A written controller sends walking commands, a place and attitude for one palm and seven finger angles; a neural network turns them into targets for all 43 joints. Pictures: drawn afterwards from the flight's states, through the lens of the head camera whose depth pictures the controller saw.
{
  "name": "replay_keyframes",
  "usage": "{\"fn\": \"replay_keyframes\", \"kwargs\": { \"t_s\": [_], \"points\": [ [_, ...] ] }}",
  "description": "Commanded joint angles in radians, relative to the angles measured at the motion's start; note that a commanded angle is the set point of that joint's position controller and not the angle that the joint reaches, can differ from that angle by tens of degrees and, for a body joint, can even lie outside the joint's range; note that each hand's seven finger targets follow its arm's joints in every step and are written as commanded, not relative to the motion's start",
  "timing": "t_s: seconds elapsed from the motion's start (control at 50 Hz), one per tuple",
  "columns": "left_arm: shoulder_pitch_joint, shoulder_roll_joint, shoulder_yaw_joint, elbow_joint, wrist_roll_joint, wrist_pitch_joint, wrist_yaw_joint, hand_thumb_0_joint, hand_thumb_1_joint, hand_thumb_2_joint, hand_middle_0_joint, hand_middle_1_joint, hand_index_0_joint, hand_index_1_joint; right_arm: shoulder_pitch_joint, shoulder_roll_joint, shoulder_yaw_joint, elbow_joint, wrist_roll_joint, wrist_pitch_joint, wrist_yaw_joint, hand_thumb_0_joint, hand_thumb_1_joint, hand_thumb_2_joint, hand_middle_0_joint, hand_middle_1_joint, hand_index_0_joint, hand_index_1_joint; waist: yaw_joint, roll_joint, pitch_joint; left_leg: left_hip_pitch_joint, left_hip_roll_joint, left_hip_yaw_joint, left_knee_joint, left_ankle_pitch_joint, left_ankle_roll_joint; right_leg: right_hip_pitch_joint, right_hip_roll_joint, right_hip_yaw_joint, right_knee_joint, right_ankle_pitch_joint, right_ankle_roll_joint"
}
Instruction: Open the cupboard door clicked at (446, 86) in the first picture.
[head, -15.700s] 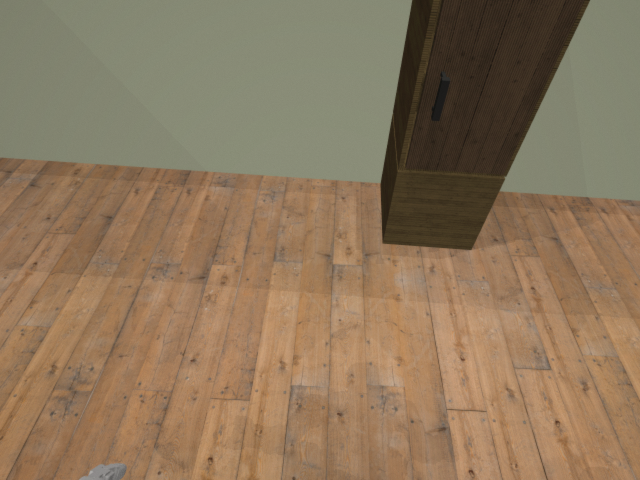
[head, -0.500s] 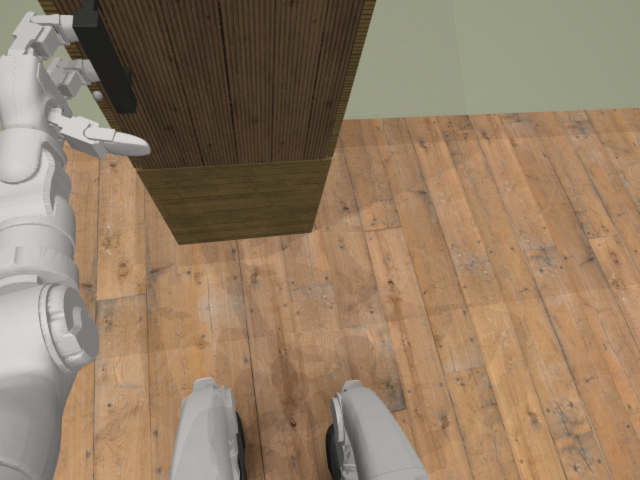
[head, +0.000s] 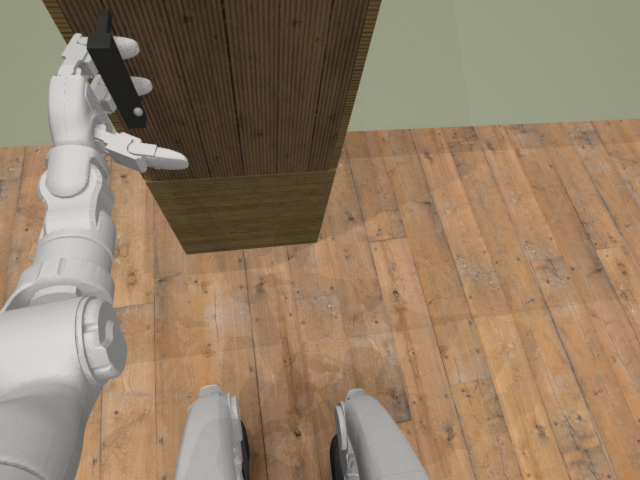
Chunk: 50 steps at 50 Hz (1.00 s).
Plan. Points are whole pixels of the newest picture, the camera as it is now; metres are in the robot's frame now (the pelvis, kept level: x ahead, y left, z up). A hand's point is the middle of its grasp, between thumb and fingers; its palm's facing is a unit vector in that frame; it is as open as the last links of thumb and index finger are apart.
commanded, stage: slide the fingers in behind the handle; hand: left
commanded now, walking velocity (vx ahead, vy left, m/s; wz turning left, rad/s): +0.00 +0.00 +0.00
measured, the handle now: (121, 72) +0.59 +0.19 +0.07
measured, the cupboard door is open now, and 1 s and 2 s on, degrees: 0 0 28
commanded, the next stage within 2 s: close the thumb around the handle in 0.44 s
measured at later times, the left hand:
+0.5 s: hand (137, 114) +0.53 +0.17 +0.06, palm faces +0.06 -1.00 -0.01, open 14.0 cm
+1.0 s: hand (140, 110) +0.54 +0.17 +0.06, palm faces +0.06 -1.00 -0.03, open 8.4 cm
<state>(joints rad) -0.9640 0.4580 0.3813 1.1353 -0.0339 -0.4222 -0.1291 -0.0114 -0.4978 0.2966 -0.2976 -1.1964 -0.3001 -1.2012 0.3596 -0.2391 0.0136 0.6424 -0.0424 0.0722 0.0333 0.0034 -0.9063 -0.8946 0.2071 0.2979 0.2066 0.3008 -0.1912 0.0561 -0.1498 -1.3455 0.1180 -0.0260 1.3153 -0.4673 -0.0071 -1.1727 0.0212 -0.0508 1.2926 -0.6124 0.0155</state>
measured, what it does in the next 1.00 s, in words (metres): stands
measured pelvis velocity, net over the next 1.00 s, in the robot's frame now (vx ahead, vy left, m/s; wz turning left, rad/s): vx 0.00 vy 0.00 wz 0.01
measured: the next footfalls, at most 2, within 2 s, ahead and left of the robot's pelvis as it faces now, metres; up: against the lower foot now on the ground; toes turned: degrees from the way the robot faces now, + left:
none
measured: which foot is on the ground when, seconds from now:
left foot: down 0.00-1.00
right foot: down 0.00-1.00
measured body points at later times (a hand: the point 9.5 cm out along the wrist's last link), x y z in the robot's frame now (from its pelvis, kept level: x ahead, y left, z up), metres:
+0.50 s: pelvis +0.00 +0.00 +0.00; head +0.16 +0.03 +0.42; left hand +0.53 +0.23 +0.06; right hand +0.00 -0.26 -0.11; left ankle +0.06 +0.13 -0.61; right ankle +0.00 -0.14 -0.61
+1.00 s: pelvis +0.00 +0.00 +0.00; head +0.16 +0.03 +0.42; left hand +0.53 +0.22 +0.07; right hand +0.00 -0.25 -0.11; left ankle +0.06 +0.13 -0.61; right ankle +0.00 -0.14 -0.61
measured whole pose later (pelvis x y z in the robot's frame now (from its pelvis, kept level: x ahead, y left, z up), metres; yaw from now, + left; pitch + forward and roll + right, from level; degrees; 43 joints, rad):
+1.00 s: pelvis +0.00 +0.00 +0.00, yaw +0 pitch +28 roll -5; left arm -1.00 0.45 0.35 1.19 -0.02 -0.43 -0.08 0.00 0.32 0.65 -0.36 -1.28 -0.34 -1.29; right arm 0.36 -0.24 0.02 0.65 -0.05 0.08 0.04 0.00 -0.91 -0.89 0.21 0.30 0.21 0.30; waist -0.19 0.06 -0.15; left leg -1.35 0.11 -0.03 1.31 -0.46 0.00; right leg -1.17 0.01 -0.05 1.29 -0.61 0.02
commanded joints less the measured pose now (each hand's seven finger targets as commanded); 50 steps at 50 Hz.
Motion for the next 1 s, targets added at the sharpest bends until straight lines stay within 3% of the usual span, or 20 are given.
{"fn": "replay_keyframes", "kwargs": {
  "t_s": [0.0,0.06,0.12,0.2,0.24,0.36,0.4,0.48,0.52,0.58,0.64,0.7,0.72,0.76,0.8,0.84,0.9,0.94,0.98],
  "points": [
    [-0.46,0.173,-0.014,-0.178,-0.006,-0.068,0.011,0.0,-0.5,0.3,-0.3,-1.2,-0.3,-1.2,0.19,-0.19,-0.063,-0.026,-0.004,-0.001,-0.011,0.0,-0.9,-0.9,0.2,0.3,0.2,0.3,-0.031,0.12,-0.512,0.622,-0.062,-0.044,-0.096,0.315,0.035,0.036,0.046,-0.011,-0.19,0.335,-0.035],
    [-0.468,0.188,-0.011,-0.148,0.004,-0.063,0.023,0.0,-0.5,0.3,-0.3,-1.2,-0.3,-1.2,0.189,-0.191,-0.058,-0.028,-0.007,0.001,-0.011,0.0,-0.9,-0.9,0.2,0.3,0.2,0.3,-0.038,0.094,-0.486,0.574,-0.064,-0.039,-0.096,0.27,0.04,0.042,0.046,-0.007,-0.196,0.307,-0.034],
    [-0.507,0.185,-0.018,-0.161,0.009,-0.078,0.022,0.0,-0.5,0.3,-0.3,-1.2,-0.3,-1.2,0.19,-0.193,-0.06,-0.026,-0.009,0.0,-0.013,0.0,-0.9,-0.9,0.2,0.3,0.2,0.3,-0.046,0.113,-0.506,0.603,-0.063,-0.046,-0.091,0.283,0.04,0.02,0.046,-0.007,-0.189,0.308,-0.036],
    [-0.467,0.196,0.003,-0.166,-0.006,-0.083,0.01,0.0,-0.5,0.3,-0.3,-1.2,-0.3,-1.2,0.185,-0.191,-0.059,-0.032,-0.007,0.0,-0.012,0.0,-0.9,-0.9,0.2,0.3,0.2,0.3,-0.024,0.127,-0.554,0.609,-0.066,-0.037,-0.085,0.317,0.039,0.055,0.047,-0.004,-0.183,0.341,-0.037],
    [-0.48,0.19,-0.005,-0.168,-0.009,-0.078,0.007,0.0,-0.5,0.3,-0.3,-1.2,-0.3,-1.2,0.185,-0.19,-0.058,-0.031,-0.006,0.001,-0.013,0.0,-0.9,-0.9,0.2,0.3,0.2,0.3,-0.033,0.103,-0.537,0.587,-0.066,-0.035,-0.083,0.303,0.043,0.065,0.047,-0.001,-0.188,0.34,-0.033],
    [-0.464,0.229,0.025,-0.17,-0.011,-0.073,0.003,0.0,-0.5,0.3,-0.3,-1.2,-0.3,-1.2,0.181,-0.191,-0.058,-0.032,-0.001,0.001,-0.018,0.0,-0.9,-0.9,0.2,0.3,0.2,0.3,-0.024,0.095,-0.535,0.562,-0.066,-0.029,-0.082,0.29,0.043,0.086,0.049,0.005,-0.191,0.342,-0.033],
    [-0.473,0.252,0.042,-0.193,-0.011,-0.082,0.003,0.0,-0.5,0.3,-0.3,-1.2,-0.3,-1.2,0.183,-0.191,-0.056,-0.03,-0.003,-0.002,-0.018,0.0,-0.9,-0.9,0.2,0.3,0.2,0.3,-0.013,0.127,-0.568,0.584,-0.066,-0.03,-0.078,0.32,0.042,0.087,0.049,0.003,-0.178,0.359,-0.035],
    [-0.482,0.219,0.014,-0.174,-0.015,-0.079,-0.004,0.0,-0.5,0.3,-0.3,-1.2,-0.3,-1.2,0.187,-0.192,-0.057,-0.024,-0.003,-0.004,-0.019,0.0,-0.9,-0.9,0.2,0.3,0.2,0.3,-0.035,0.115,-0.521,0.587,-0.063,-0.038,-0.081,0.305,0.043,0.054,0.05,0.0,-0.185,0.339,-0.034],
    [-0.483,0.231,0.019,-0.188,-0.016,-0.078,-0.006,0.0,-0.5,0.3,-0.3,-1.2,-0.3,-1.2,0.18,-0.195,-0.058,-0.025,-0.001,-0.003,-0.021,0.0,-0.9,-0.9,0.2,0.3,0.2,0.3,-0.027,0.131,-0.539,0.595,-0.061,-0.039,-0.084,0.297,0.039,0.05,0.048,-0.002,-0.184,0.325,-0.035],
    [-0.478,0.187,-0.007,-0.183,-0.021,-0.078,-0.009,0.0,-0.332,0.372,-0.312,-1.218,-0.312,-1.218,0.186,-0.192,-0.059,-0.022,-0.004,-0.006,-0.018,0.0,-0.9,-0.9,0.2,0.3,0.2,0.3,-0.032,0.138,-0.538,0.631,-0.062,-0.046,-0.089,0.321,0.038,0.032,0.049,-0.008,-0.185,0.334,-0.038],
    [-0.512,0.186,-0.016,-0.184,-0.013,-0.072,0.001,0.0,-0.164,0.444,-0.324,-1.236,-0.324,-1.236,0.186,-0.195,-0.06,-0.016,-0.006,-0.003,-0.019,0.0,-0.9,-0.9,0.2,0.3,0.2,0.3,-0.042,0.148,-0.531,0.641,-0.058,-0.055,-0.091,0.311,0.035,0.002,0.047,-0.013,-0.183,0.315,-0.037],
    [-0.501,0.227,0.022,-0.192,-0.01,-0.077,0.01,0.0,0.004,0.516,-0.336,-1.254,-0.336,-1.254,0.191,-0.198,-0.06,-0.02,-0.009,-0.004,-0.019,0.0,-0.9,-0.9,0.2,0.3,0.2,0.3,-0.024,0.149,-0.564,0.649,-0.059,-0.056,-0.091,0.334,0.034,0.023,0.047,-0.013,-0.176,0.328,-0.039],
    [-0.5,0.189,-0.007,-0.212,-0.009,-0.081,0.01,0.0,0.06,0.54,-0.34,-1.26,-0.34,-1.26,0.188,-0.191,-0.061,-0.022,-0.009,-0.005,-0.017,0.0,-0.9,-0.9,0.2,0.3,0.2,0.3,-0.025,0.168,-0.582,0.667,-0.062,-0.054,-0.09,0.357,0.033,0.027,0.046,-0.012,-0.176,0.346,-0.04],
    [-0.474,0.188,-0.003,-0.22,-0.005,-0.084,0.015,0.0,0.172,0.588,-0.348,-1.272,-0.348,-1.272,0.192,-0.19,-0.064,-0.021,-0.011,0.0,-0.012,0.0,-0.9,-0.9,0.2,0.3,0.2,0.3,-0.017,0.167,-0.59,0.695,-0.058,-0.059,-0.094,0.388,0.028,0.032,0.047,-0.018,-0.173,0.364,-0.042],
    [-0.446,0.15,-0.02,-0.19,-0.008,-0.077,0.019,0.0,0.284,0.636,-0.356,-1.284,-0.356,-1.284,0.188,-0.189,-0.065,-0.024,-0.009,0.003,-0.008,0.0,-0.9,-0.9,0.2,0.3,0.2,0.3,-0.021,0.152,-0.559,0.694,-0.059,-0.061,-0.1,0.38,0.026,0.013,0.047,-0.023,-0.18,0.354,-0.04],
    [-0.457,0.163,-0.017,-0.145,-0.004,-0.062,0.028,0.0,0.396,0.684,-0.364,-1.296,-0.364,-1.296,0.188,-0.194,-0.061,-0.022,-0.008,0.009,-0.01,0.0,-0.9,-0.9,0.2,0.3,0.2,0.3,-0.037,0.1,-0.498,0.624,-0.061,-0.056,-0.106,0.305,0.031,0.016,0.047,-0.02,-0.192,0.312,-0.035],
    [-0.495,0.156,-0.034,-0.166,0.013,-0.074,0.039,0.0,0.564,0.756,-0.376,-1.314,-0.376,-1.314,0.187,-0.192,-0.061,-0.025,-0.011,0.006,-0.01,0.0,-0.9,-0.9,0.2,0.3,0.2,0.3,-0.04,0.131,-0.512,0.643,-0.062,-0.059,-0.108,0.298,0.031,-0.004,0.046,-0.019,-0.186,0.3,-0.038],
    [-0.495,0.143,-0.042,-0.127,0.011,-0.071,0.04,0.0,0.676,0.804,-0.384,-1.326,-0.384,-1.326,0.187,-0.191,-0.059,-0.022,-0.012,0.005,-0.009,0.0,-0.9,-0.9,0.2,0.3,0.2,0.3,-0.049,0.11,-0.478,0.615,-0.063,-0.058,-0.105,0.267,0.032,-0.011,0.047,-0.02,-0.19,0.282,-0.037],
    [-0.512,0.163,-0.026,-0.139,0.01,-0.08,0.038,0.0,0.788,0.852,-0.392,-1.338,-0.392,-1.338,0.192,-0.196,-0.06,-0.022,-0.015,0.004,-0.012,0.0,-0.9,-0.9,0.2,0.3,0.2,0.3,-0.048,0.119,-0.502,0.622,-0.063,-0.06,-0.099,0.281,0.035,-0.011,0.047,-0.016,-0.184,0.29,-0.039]
  ]
}}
